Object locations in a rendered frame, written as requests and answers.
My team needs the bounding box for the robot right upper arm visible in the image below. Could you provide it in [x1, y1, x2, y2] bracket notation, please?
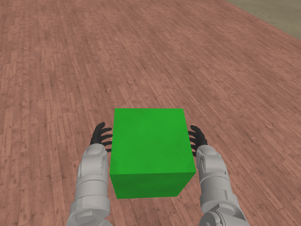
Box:
[198, 210, 250, 226]

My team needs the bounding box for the right robot forearm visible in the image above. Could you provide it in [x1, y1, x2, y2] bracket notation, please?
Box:
[196, 145, 249, 224]

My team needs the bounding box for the robot right hand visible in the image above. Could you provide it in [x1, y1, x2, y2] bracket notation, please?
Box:
[187, 125, 208, 157]

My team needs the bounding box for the left robot forearm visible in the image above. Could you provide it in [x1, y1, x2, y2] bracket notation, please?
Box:
[66, 143, 110, 226]

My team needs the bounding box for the robot left hand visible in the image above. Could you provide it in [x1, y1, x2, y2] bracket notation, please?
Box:
[89, 122, 113, 153]

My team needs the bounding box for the carton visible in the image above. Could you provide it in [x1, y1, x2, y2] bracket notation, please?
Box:
[109, 108, 197, 199]

